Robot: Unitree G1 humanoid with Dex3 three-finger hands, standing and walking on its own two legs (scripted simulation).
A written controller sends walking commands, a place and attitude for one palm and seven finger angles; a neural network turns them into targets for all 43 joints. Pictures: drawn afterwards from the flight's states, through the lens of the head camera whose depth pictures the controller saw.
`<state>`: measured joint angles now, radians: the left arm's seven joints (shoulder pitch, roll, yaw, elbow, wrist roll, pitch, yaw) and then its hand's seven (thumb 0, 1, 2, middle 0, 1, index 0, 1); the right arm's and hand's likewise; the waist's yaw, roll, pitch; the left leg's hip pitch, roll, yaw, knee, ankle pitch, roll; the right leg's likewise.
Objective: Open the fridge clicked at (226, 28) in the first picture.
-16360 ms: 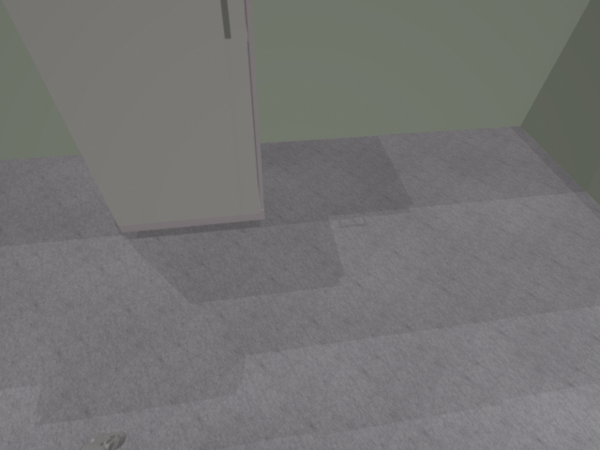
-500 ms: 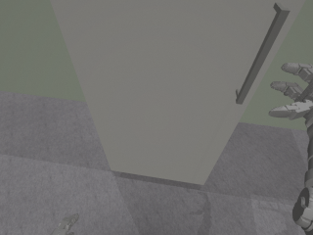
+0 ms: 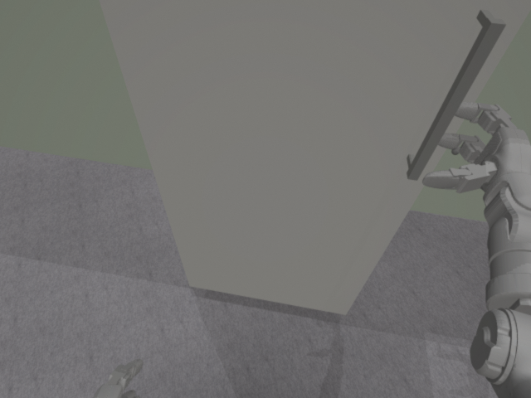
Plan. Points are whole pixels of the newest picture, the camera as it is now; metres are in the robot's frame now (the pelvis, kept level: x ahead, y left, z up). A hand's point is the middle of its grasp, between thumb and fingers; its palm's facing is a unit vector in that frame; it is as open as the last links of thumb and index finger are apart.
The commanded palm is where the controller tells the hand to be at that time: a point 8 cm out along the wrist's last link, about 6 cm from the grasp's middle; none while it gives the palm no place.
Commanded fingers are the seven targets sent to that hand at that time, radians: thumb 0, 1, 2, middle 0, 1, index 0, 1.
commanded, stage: feel for the door with the fingertips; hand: right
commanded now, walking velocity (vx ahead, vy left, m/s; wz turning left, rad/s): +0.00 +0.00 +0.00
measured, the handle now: (443, 108) +0.51 -0.21 +0.21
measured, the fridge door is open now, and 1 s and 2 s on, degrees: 0 0 0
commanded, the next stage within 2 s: slide the fingers in behind the handle in 0.44 s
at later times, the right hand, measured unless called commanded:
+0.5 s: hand (457, 144) +0.46 -0.23 +0.18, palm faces +0.09 +1.00 +0.00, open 13.9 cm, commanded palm +0.43 -0.28 +0.18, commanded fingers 0.00 0.50 -0.30 0.30 1.20 0.30 1.20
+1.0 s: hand (458, 154) +0.44 -0.23 +0.18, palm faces +0.08 +1.00 +0.01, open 14.0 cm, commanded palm +0.41 -0.27 +0.18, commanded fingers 0.00 0.50 -0.30 0.30 1.20 0.30 1.20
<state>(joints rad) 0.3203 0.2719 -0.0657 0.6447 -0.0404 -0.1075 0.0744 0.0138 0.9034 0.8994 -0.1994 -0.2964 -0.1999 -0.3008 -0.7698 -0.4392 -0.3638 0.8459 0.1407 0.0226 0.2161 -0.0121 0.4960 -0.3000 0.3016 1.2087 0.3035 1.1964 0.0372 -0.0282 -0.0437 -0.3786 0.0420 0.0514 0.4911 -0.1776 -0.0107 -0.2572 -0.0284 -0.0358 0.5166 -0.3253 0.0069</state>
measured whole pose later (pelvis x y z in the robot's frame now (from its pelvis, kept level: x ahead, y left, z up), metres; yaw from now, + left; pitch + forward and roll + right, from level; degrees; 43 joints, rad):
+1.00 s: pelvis +0.00 -0.01 +0.00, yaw +0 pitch +5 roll +1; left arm 0.35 0.29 -0.05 0.64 -0.04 -0.10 0.06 0.01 0.90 0.90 -0.20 -0.30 -0.20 -0.30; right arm -0.76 -0.43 -0.35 0.83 0.16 0.00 0.25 -0.01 0.50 -0.30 0.30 1.20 0.30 1.20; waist 0.03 -0.02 -0.06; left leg -0.40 0.05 0.05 0.49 -0.18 -0.02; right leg -0.29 -0.02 -0.04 0.54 -0.34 0.00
